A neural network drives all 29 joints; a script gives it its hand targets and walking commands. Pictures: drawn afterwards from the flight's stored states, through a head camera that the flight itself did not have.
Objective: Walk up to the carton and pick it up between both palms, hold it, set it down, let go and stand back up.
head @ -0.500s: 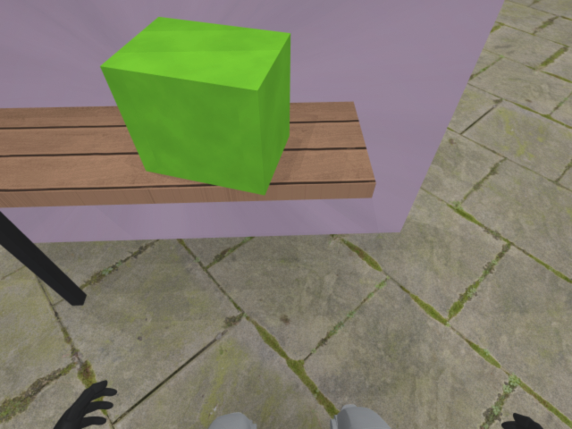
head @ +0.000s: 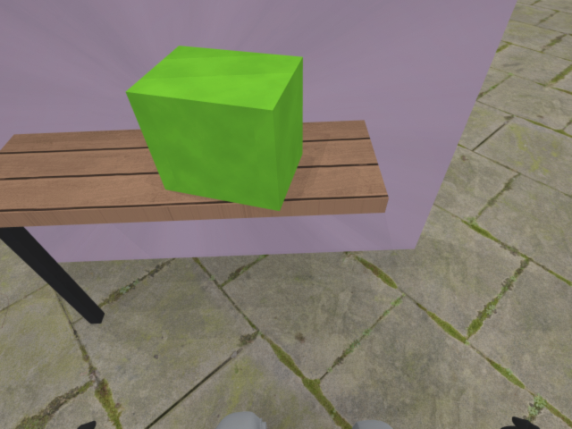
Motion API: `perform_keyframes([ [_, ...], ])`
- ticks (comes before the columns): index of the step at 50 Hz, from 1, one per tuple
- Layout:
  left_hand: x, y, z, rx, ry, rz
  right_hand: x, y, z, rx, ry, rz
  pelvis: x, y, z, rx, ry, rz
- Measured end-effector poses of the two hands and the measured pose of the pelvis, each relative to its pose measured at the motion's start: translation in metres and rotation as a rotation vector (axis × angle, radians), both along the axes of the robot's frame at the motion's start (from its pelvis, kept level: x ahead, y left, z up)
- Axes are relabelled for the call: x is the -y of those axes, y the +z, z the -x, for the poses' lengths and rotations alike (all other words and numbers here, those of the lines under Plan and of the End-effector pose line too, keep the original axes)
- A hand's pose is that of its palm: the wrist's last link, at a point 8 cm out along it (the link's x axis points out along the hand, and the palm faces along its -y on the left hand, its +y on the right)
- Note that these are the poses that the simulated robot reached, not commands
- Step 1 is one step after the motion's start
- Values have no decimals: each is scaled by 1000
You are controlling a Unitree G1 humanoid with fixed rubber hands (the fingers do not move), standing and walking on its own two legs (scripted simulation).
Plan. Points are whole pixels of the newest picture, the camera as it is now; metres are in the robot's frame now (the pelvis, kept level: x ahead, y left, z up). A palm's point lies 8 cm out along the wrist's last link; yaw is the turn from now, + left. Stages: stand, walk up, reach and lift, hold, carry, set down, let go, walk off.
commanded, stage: walk up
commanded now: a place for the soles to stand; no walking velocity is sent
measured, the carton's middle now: (229, 128) +0.70 +0.15 +0.04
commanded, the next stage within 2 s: none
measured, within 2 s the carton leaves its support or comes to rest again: neither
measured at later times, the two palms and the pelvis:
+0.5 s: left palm (25, 392) +0.20 +0.43 -0.09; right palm out of the picture +0.12 -0.22 -0.07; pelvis +0.08 +0.12 +0.00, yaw -5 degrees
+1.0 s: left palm (20, 323) +0.31 +0.49 -0.08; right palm (409, 353) +0.24 -0.16 -0.06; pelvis +0.19 +0.18 +0.00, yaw -2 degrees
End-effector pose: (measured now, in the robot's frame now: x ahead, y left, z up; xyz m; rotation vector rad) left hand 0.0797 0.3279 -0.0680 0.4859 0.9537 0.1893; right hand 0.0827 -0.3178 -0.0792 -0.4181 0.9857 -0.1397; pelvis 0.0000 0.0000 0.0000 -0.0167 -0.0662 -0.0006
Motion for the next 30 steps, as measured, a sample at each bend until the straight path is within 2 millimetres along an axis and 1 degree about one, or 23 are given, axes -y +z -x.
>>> perform_keyframes([
  [3, -26, 2, 14, -34, 31, -19, -22, -5, -16, 1, 29, -16, -22, -2, -10, 18, 15, 12],
  [6, -58, -1, 14, -54, 51, -30, -49, -13, -30, -13, 55, -16, -50, -7, -19, 8, 31, 31],
  [8, -76, -7, 7, -82, 45, -34, -66, -17, -32, -18, 47, -17, -67, -11, -25, 8, 21, 17],
  [11, -92, -8, -17, -105, 14, -35, -81, -15, -24, -48, 9, -16, -85, -8, -34, -16, -14, 17],
  [16, -102, -6, -65, -91, -37, -7, -93, 2, -23, -104, -25, 24, -104, 3, -48, -52, -40, 2],
  [21, -106, -14, -97, -94, -64, 17, -99, 10, -33, -129, -50, 53, -114, 5, -66, -78, -60, 5],
  [24, -104, -20, -113, -111, -83, 24, -99, 9, -36, -147, -69, 62, -116, 3, -77, -92, -78, -11],
  [26, -103, -21, -124, -117, -95, 20, -99, 6, -38, -156, -80, 58, -117, 1, -84, -98, -90, -19],
  [28, -103, -19, -136, -111, -101, 10, -100, 1, -43, -167, -88, 47, -117, 1, -92, -101, -94, -16],
  [30, -107, -13, -142, -86, -93, -1, -106, -3, -52, -177, -76, 30, -118, 2, -98, -80, -81, 9],
])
